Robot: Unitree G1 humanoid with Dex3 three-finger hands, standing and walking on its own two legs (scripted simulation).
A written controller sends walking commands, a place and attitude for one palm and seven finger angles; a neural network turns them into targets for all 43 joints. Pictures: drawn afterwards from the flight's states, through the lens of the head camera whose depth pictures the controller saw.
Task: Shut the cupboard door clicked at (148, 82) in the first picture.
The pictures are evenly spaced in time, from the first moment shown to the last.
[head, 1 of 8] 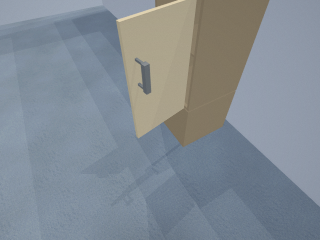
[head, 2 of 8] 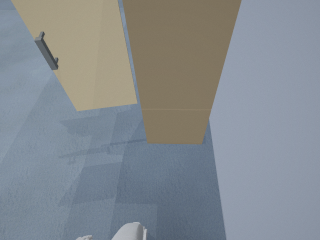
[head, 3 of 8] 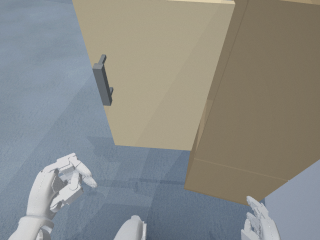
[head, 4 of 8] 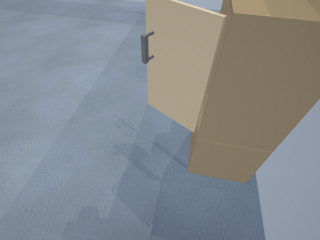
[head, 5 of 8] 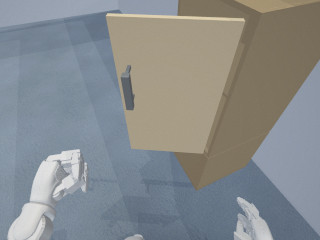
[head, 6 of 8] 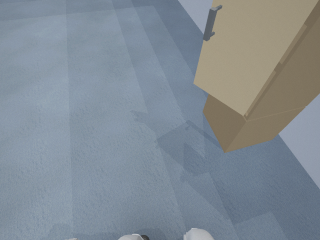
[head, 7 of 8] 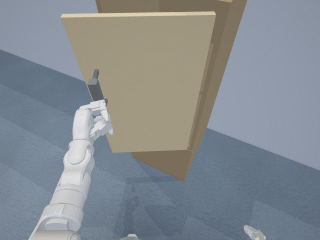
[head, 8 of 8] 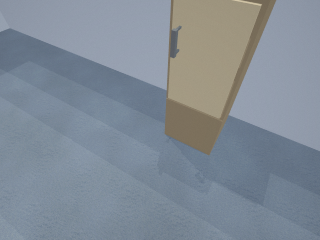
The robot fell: no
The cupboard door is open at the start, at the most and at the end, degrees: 100 100 0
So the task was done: yes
